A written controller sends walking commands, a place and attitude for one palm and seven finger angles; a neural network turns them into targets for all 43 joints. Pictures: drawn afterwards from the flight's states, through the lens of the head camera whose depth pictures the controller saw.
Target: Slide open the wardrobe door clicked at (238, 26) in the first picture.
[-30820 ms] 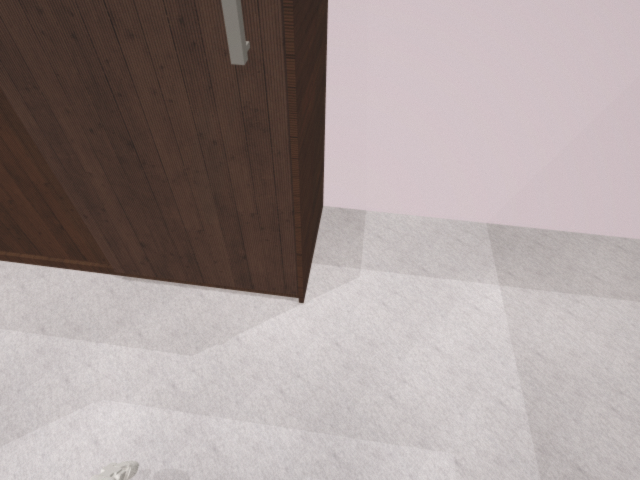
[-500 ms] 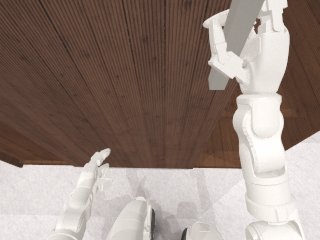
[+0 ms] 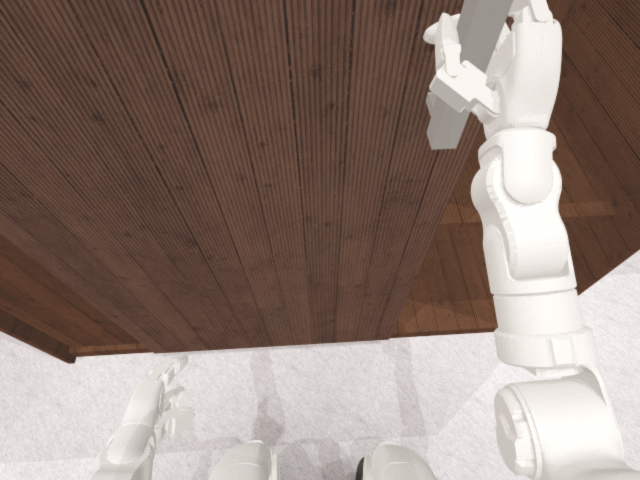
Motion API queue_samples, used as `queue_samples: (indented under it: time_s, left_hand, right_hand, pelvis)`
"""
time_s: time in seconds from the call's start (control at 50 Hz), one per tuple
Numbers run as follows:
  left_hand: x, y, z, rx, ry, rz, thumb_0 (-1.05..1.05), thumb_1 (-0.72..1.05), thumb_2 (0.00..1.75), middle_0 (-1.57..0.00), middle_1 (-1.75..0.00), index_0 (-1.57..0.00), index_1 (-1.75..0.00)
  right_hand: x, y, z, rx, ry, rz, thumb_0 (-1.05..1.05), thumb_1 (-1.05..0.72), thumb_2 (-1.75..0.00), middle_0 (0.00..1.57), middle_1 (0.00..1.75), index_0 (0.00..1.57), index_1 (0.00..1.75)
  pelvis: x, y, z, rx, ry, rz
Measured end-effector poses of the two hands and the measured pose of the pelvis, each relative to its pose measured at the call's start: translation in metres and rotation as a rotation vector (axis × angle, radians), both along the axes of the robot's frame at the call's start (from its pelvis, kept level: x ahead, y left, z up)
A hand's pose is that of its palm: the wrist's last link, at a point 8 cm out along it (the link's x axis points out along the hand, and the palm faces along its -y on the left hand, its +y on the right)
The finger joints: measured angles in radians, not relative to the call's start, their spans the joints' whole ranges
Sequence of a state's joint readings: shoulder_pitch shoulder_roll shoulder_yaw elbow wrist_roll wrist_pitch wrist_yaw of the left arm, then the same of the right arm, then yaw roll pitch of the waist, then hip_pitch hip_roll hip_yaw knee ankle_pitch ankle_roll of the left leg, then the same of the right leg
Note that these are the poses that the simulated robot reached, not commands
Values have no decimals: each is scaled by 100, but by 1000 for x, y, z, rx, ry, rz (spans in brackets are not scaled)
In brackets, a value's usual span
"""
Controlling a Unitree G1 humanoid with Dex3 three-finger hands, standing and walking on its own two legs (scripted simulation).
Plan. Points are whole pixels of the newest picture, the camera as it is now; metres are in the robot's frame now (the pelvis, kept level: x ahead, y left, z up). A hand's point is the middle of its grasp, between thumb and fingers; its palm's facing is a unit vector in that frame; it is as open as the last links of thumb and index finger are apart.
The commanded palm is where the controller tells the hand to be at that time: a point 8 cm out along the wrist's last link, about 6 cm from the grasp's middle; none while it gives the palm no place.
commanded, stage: step sideways, sliding the door along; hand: right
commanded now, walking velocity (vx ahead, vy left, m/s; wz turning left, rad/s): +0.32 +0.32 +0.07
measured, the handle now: (464, 31) +0.46 -0.13 +0.27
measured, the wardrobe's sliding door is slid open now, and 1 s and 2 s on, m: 0.42 0.56 0.56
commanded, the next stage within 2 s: stop walking and hold the door there in 0.74 s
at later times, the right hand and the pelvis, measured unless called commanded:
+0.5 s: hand (299, 74) +0.41 +0.01 +0.26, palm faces +0.17 +0.98 -0.09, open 6.4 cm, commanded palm +0.39 +0.03 +0.25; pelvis +0.01 +0.16 +0.00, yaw -3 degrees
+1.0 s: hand (284, 72) +0.42 +0.03 +0.26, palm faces +0.49 +0.85 -0.19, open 6.7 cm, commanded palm +0.38 -0.01 +0.23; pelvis +0.03 +0.31 +0.00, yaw -1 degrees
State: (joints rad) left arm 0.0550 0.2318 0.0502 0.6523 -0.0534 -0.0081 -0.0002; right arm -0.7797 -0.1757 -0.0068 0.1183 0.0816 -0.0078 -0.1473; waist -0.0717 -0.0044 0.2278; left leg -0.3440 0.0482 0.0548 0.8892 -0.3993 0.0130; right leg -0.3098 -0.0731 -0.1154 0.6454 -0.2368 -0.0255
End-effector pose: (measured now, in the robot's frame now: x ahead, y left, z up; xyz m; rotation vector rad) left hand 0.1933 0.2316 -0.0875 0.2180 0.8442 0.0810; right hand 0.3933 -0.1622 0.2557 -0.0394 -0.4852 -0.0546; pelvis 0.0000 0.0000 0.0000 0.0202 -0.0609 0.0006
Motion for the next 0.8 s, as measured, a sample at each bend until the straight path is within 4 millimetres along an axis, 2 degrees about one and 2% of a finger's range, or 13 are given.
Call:
queue_samples:
  time_s: [0.14,0.22,0.3,0.36,0.4,0.48,0.56,0.68,0.8]
  left_hand:
    - [0,15,18,-29,21,-73,1,91,90,-19,-30,-20,-29]
    - [6,24,16,-57,24,-113,1,91,90,-19,-30,-20,-30]
    - [16,37,5,-110,7,-150,1,91,90,-20,-30,-20,-30]
    - [29,55,-10,-159,-23,-173,1,91,90,-20,-30,-20,-30]
    - [35,71,-16,-166,-30,-159,1,91,90,-20,-30,-21,-30]
    - [38,106,-10,-111,-17,-108,1,91,90,-20,-30,-20,-30]
    - [36,138,-1,-49,-13,-88,1,91,90,-19,-30,-20,-30]
    - [29,170,11,-44,38,-129,1,91,90,-19,-30,-20,-29]
    - [35,193,9,-72,41,-168,1,91,90,-19,-30,-20,-30]
  right_hand:
    - [-1,33,1,15,30,21,-4,-67,-82,46,140,26,132]
    - [-3,52,2,4,41,5,-4,-67,-83,46,140,27,136]
    - [-4,72,2,-21,38,-44,-6,-66,-84,46,140,27,137]
    - [-6,88,2,-58,28,-103,-9,-65,-84,46,140,26,136]
    - [-7,99,2,-78,31,-130,-11,-64,-84,46,140,24,135]
    - [-8,121,2,-68,34,-121,-10,-65,-84,46,140,24,134]
    - [-7,142,0,-31,5,-59,-8,-66,-84,46,140,24,132]
    - [-8,142,1,-25,23,-119,-9,-64,-84,46,140,27,128]
    - [-10,145,2,-48,47,-224,-12,-62,-84,46,140,31,130]
  pelvis:
    - [-6,37,17,41,-15,0]
    - [-4,64,20,58,-12,2]
    - [1,99,13,51,-8,-4]
    - [6,131,-3,18,-7,-24]
    - [7,142,-5,26,-11,-50]
    - [10,154,4,-15,14,-56]
    - [9,167,3,-9,-9,-55]
    - [8,199,16,35,-18,-48]
    - [16,241,18,61,-14,-31]
